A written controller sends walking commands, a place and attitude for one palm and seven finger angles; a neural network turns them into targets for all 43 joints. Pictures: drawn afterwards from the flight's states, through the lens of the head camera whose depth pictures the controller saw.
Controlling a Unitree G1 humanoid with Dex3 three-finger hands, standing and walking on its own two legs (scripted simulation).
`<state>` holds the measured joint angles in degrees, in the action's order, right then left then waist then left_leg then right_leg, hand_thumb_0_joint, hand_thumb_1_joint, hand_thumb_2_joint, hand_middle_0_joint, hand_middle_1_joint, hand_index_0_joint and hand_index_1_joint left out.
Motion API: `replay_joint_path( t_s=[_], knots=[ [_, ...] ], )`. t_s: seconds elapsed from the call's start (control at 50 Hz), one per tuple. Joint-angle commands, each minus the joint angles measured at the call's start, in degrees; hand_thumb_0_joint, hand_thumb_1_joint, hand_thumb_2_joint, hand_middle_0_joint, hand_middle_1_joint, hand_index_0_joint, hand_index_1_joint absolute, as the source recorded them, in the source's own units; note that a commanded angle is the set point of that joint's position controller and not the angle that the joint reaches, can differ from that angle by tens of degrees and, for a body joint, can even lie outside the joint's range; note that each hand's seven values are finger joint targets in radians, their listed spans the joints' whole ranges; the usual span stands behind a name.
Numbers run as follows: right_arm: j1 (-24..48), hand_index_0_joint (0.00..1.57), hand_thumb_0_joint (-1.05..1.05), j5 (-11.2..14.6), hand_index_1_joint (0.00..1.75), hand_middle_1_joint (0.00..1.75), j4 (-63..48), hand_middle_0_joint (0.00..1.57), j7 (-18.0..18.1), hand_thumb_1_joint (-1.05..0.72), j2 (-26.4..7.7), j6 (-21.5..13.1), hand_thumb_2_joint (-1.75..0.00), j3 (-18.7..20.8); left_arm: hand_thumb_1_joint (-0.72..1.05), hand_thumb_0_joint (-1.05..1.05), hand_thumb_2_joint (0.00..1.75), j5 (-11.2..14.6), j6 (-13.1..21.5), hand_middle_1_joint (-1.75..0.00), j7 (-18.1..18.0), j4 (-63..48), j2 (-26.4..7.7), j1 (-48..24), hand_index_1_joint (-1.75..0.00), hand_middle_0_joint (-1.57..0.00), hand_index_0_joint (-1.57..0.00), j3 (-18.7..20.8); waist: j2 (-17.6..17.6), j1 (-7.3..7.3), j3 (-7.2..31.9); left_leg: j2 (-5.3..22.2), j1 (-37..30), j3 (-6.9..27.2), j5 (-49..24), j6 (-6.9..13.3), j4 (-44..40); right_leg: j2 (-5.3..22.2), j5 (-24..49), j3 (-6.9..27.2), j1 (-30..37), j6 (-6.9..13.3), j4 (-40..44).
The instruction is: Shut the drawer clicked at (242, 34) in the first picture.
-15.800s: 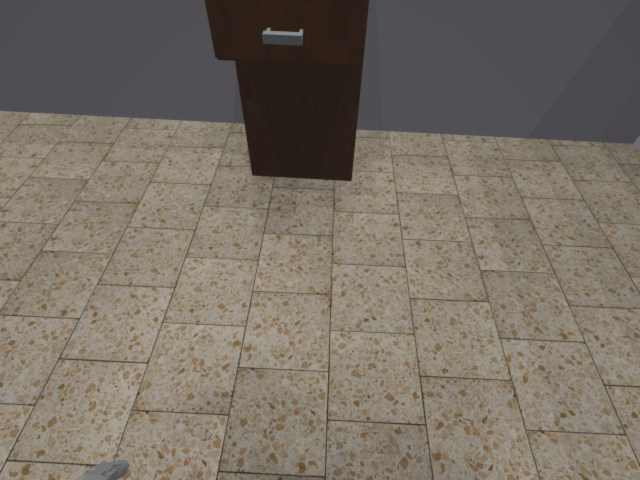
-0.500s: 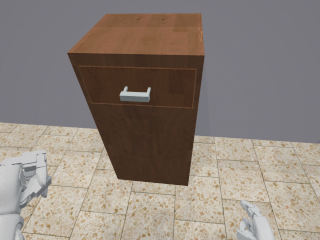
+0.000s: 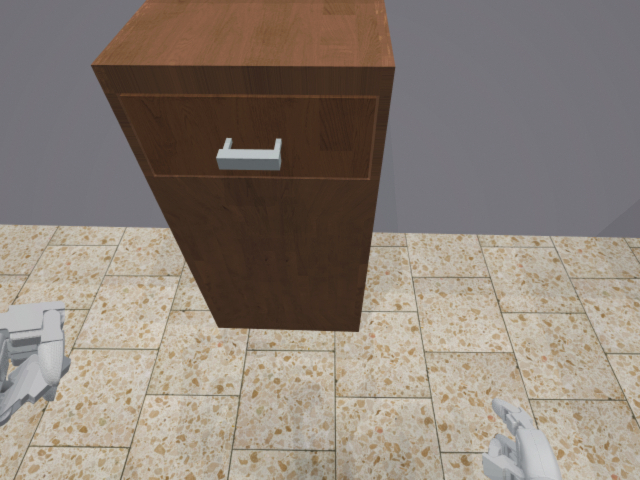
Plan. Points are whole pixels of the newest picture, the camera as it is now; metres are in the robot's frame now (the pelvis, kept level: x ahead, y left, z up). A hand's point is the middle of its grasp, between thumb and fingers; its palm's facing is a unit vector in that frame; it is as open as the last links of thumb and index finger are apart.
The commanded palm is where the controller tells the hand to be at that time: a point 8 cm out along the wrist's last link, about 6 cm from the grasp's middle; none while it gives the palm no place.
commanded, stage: step back with the hand held close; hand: left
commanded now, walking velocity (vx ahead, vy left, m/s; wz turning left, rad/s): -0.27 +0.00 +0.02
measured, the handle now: (251, 151) +0.64 +0.18 +0.03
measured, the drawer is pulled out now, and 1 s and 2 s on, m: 0.00 0.00 0.00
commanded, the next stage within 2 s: stop stepping back and stand still in 1.06 s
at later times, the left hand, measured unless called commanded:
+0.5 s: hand (5, 447) +0.12 +0.25 +0.16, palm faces +0.36 -0.79 -0.50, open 3.2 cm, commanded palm +0.06 +0.29 +0.17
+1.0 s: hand out of the picture +0.09 +0.26 +0.16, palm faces +0.31 -0.84 -0.44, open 3.2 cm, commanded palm +0.03 +0.29 +0.17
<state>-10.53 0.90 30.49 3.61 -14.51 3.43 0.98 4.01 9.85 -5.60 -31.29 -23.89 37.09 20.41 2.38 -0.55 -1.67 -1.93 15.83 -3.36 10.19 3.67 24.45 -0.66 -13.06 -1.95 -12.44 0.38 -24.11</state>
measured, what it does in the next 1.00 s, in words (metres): walks backwards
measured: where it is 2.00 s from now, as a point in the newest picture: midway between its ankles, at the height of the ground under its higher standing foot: outside the picture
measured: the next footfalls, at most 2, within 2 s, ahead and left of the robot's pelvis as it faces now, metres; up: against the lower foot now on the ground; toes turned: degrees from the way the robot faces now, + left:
right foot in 1.02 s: -0.23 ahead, -0.11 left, +0.00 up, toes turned -1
left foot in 1.72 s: -0.11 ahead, +0.16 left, +0.00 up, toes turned +0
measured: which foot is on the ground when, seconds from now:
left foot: down 0.00-1.00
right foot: down 0.00-0.72, up 0.74-1.00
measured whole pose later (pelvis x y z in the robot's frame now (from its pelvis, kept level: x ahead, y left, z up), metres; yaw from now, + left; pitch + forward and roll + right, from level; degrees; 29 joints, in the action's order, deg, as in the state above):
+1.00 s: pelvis -0.11 +0.02 +0.00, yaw -1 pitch +7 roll -4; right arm -8.8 -2.4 34.9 1.4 -9.6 -5.6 -0.8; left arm 3.8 16.6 -7.0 -37.4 -25.6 36.3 22.8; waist -1.6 -2.1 2.1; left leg 0.6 28.5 -2.9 -4.7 4.1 16.7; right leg -3.6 -21.4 0.5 -4.3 0.8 -20.8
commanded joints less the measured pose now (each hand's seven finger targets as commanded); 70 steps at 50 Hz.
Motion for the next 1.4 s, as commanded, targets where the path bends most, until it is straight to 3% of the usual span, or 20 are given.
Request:
replay_joint_path(
  t_s=[0.0, 0.14, 0.36, 0.46, 0.58, 0.64, 0.7, 0.72, 0.76, 0.86, 0.94, 0.98, 1.04, 1.08, 1.1, 1.14, 1.18, 1.3, 1.34, 1.38],
  knots=[
    [5.50, 0.20, 0.00, 0.08, 0.30, 0.30, -9.25, 0.20, 0.79, -0.90, -6.54, -3.54, -0.90, 2.60, 0.90, 0.00, 0.90, 0.36, 3.88, -1.60, -1.76, -11.17, -7.93, 0.87, -1.60, -1.40, -1.40, 7.05, 1.31, 0.26, 9.18, 7.03, 0.01, 8.07, -9.35, 0.49, -4.32, 1.92, 11.70, 2.84, 4.04, -1.76, -0.64],
    [5.01, 0.20, 0.00, 0.07, 0.30, 0.30, -9.41, 0.20, 0.85, -0.90, -6.90, -5.40, -0.90, 2.69, 0.90, 0.00, 0.90, -0.78, 6.01, -1.60, -2.55, -11.69, -7.90, -0.37, -1.60, -1.40, -1.40, 7.43, 0.52, 0.87, 5.46, 7.31, 11.85, 10.50, 14.59, 1.61, -7.14, 1.67, 0.13, 5.00, 5.46, -1.32, 0.46],
    [4.29, 0.20, 0.00, -0.78, 0.30, 0.30, -8.40, 0.20, 1.13, -0.90, -7.25, -8.57, -0.90, 2.77, 0.90, 0.00, 0.90, -2.38, 7.84, -1.60, -3.04, -13.15, -7.47, -2.14, -1.60, -1.40, -1.40, 8.26, 2.10, 0.67, 4.75, 9.62, 22.64, 13.59, 24.04, 2.89, -7.86, 0.46, -2.36, 6.96, 9.64, -0.84, -5.58],
    [3.82, 0.20, 0.00, -1.08, 0.30, 0.30, -7.50, 0.20, 0.78, -0.90, -6.76, -9.08, -0.90, 3.01, 0.90, 0.00, 0.90, -2.48, 8.68, -1.60, -3.10, -14.22, -7.93, -2.98, -1.60, -1.40, -1.40, 8.52, -0.22, 1.04, 5.33, 7.90, 20.15, 12.04, 22.39, 2.01, -2.89, 2.46, -5.30, 10.17, 4.52, 0.04, -2.40],
    [2.72, 0.20, 0.00, -1.18, 0.30, 0.30, -4.96, 0.20, 0.44, -0.90, -5.63, -8.07, -0.90, 3.16, 0.90, 0.00, 0.90, -1.22, 9.03, -1.60, -4.34, -13.79, -9.26, -2.95, -1.60, -1.40, -1.40, 8.45, -5.14, 2.21, 6.87, 2.89, 3.08, 7.37, 10.79, -1.70, 8.98, 9.04, -6.79, 11.76, -11.72, 3.17, 7.26],
    [3.73, 0.20, 0.00, -0.92, 0.30, 0.30, -5.55, 0.20, 0.73, -0.90, -5.95, -7.64, -0.90, 2.88, 0.90, 0.00, 0.90, -1.44, 9.52, -1.60, -4.55, -14.61, -9.58, -1.94, -1.60, -1.40, -1.40, 8.64, -0.47, 2.29, 6.22, 5.75, 6.29, 11.63, 13.49, -0.36, 2.11, 4.69, -7.22, 7.23, -9.15, 1.31, 3.56],
    [5.90, 0.20, 0.00, -1.52, 0.30, 0.30, -7.22, 0.20, 1.29, -0.90, -7.88, -9.43, -0.90, 3.06, 0.90, 0.00, 0.90, -3.16, 10.32, -1.60, -3.75, -17.09, -10.32, -1.54, -1.60, -1.40, -1.40, 11.15, 14.71, 0.83, 7.67, 18.58, 28.93, 26.80, 34.18, 4.99, -21.01, -6.50, -3.42, 2.47, 13.55, -1.78, -21.95],
    [5.21, 0.20, 0.00, -1.84, 0.30, 0.30, -6.82, 0.20, 1.13, -0.90, -7.41, -9.96, -0.90, 3.42, 0.90, 0.00, 0.90, -3.34, 10.25, -1.60, -3.41, -17.25, -10.68, -1.65, -1.60, -1.40, -1.40, 11.77, 13.20, 0.80, 8.98, 21.12, 29.71, 28.64, 35.29, 6.32, -22.47, -6.85, -6.06, 4.16, 14.10, -1.51, -29.97],
    [4.48, 0.20, 0.00, -2.23, 0.30, 0.30, -6.43, 0.20, 0.41, -0.90, -6.37, -10.80, -0.90, 3.67, 0.90, 0.00, 0.90, -2.64, 9.58, -1.60, -3.52, -17.43, -10.12, -0.99, -1.60, -1.40, -1.40, 11.77, 6.85, 0.42, 9.35, 19.65, 21.27, 25.30, 24.99, 6.46, -17.60, -6.09, -11.41, 5.31, 6.43, -0.85, -30.67],
    [3.08, 0.20, 0.00, -2.68, 0.30, 0.30, -2.46, 0.20, -1.00, -0.90, -4.70, -11.98, -0.90, 2.56, 0.90, 0.00, 0.90, 0.48, 8.53, -1.60, -2.65, -16.36, -7.35, 1.79, -1.60, -1.40, -1.40, 6.41, 8.56, 0.36, 11.86, 14.80, -1.52, 17.57, 9.73, -0.16, -16.88, -4.59, -18.66, 1.58, -2.20, 0.55, -7.25],
    [0.60, 0.20, 0.00, -3.18, 0.30, 0.30, -0.39, 0.20, -1.17, -0.90, -4.83, -10.59, -0.90, 2.49, 0.90, 0.00, 0.90, 0.36, 10.66, -1.60, -1.43, -17.76, -9.63, -3.51, -1.60, -1.40, -1.40, 5.67, 7.22, 0.88, 15.77, 11.15, -18.92, 9.94, -17.11, -5.29, -8.37, -3.10, -5.39, 1.81, -4.19, 0.64, 10.71],
    [1.63, 0.20, 0.00, -3.34, 0.30, 0.30, -0.73, 0.20, -1.33, -0.90, -5.09, -10.03, -0.90, 2.56, 0.90, 0.00, 0.90, 0.65, 11.66, -1.60, -1.47, -18.84, -12.99, -3.83, -1.60, -1.40, -1.40, 9.08, 6.41, 0.72, 19.11, 10.11, -22.61, 7.94, -19.42, -4.48, -3.77, -0.73, -1.59, 3.09, -6.86, 1.49, 9.93],
    [2.78, 0.20, 0.00, -2.71, 0.30, 0.30, -3.09, 0.20, -1.41, -0.90, -4.75, -9.52, -0.90, 2.75, 0.90, 0.00, 0.90, 2.15, 11.81, -1.60, -1.44, -20.50, -13.23, -2.84, -1.60, -1.40, -1.40, 11.51, 7.20, 0.67, 22.17, 9.73, -23.36, 7.01, -20.87, -5.72, -5.04, -1.92, -3.82, 0.95, -6.15, 0.65, 7.26],
    [3.47, 0.20, 0.00, -0.76, 0.30, 0.30, -4.54, 0.20, -1.27, -0.90, -4.29, -8.90, -0.90, 2.48, 0.90, 0.00, 0.90, 3.56, 11.64, -1.60, -1.12, -17.80, -15.11, 4.97, -1.60, -1.40, -1.40, 14.58, -5.20, 0.73, 21.38, 7.30, -24.48, 5.81, -7.40, -3.61, 3.36, 2.50, -0.60, 2.40, -12.68, -0.04, 9.99],
    [5.26, 0.20, 0.00, -0.33, 0.30, 0.30, -5.65, 0.20, -0.82, -0.90, -3.93, -8.67, -0.90, 1.87, 0.90, 0.00, 0.90, 4.06, 11.14, -1.60, -0.96, -15.89, -13.25, 6.82, -1.60, -1.40, -1.40, 13.49, -6.15, 0.93, 16.99, 5.67, -21.37, 4.80, -2.59, -3.96, 6.76, 5.19, -2.96, 2.80, -16.28, 0.94, 10.68],
    [6.97, 0.20, 0.00, -0.89, 0.30, 0.30, -5.37, 0.20, 0.08, -0.90, -4.27, -8.43, -0.90, 1.34, 0.90, 0.00, 0.90, 3.55, 9.96, -1.60, -1.08, -13.91, -12.95, 5.51, -1.60, -1.40, -1.40, 13.04, -3.60, 1.68, 9.02, 4.00, -16.45, 4.25, 0.50, -4.75, 11.39, 8.51, -7.18, 4.17, -23.62, 2.18, 12.06],
    [5.42, 0.20, 0.00, -1.48, 0.30, 0.30, -4.50, 0.20, 0.61, -0.90, -4.83, -8.57, -0.90, 1.73, 0.90, 0.00, 0.90, 2.88, 8.15, -1.60, -1.53, -13.69, -11.87, 2.77, -1.60, -1.40, -1.40, 11.24, -0.50, 2.61, 5.24, 3.35, -16.12, 4.67, 0.62, -4.75, 10.71, 7.15, -12.09, 3.60, -24.95, 3.04, 11.58],
    [3.27, 0.20, 0.00, -1.02, 0.30, 0.30, -2.94, 0.20, 2.77, -0.90, -5.50, -9.68, -0.90, 1.74, 0.90, 0.00, 0.90, 0.11, 5.50, -1.60, -3.15, -10.96, -10.30, -7.94, -1.60, -1.40, -1.40, 6.56, -3.86, 3.13, -5.88, 2.81, -12.83, 7.38, 5.41, -4.61, 16.33, 7.51, -26.52, 3.87, -29.12, 5.72, 12.50],
    [3.38, 0.20, 0.00, -0.89, 0.30, 0.30, -2.64, 0.20, 2.91, -0.90, -5.62, -10.61, -0.90, 1.33, 0.90, 0.00, 0.90, -0.58, 5.62, -1.60, -2.78, -12.41, -9.73, -11.77, -1.60, -1.40, -1.40, 5.35, -1.07, 3.13, -7.87, 3.39, -10.96, 8.60, 7.32, -4.47, 12.35, 5.30, -25.17, 1.93, -27.28, 4.92, 8.38],
    [4.93, 0.20, 0.00, -1.21, 0.30, 0.30, -3.05, 0.20, 2.80, -0.90, -6.20, -12.25, -0.90, 1.38, 0.90, 0.00, 0.90, -0.85, 6.33, -1.60, -2.44, -16.84, -11.63, -14.19, -1.60, -1.40, -1.40, 7.15, 7.81, 2.21, -6.25, 5.60, -6.99, 15.57, 18.12, -4.81, -2.47, -0.54, -25.43, -0.24, -20.03, 2.77, -0.07]
  ],
)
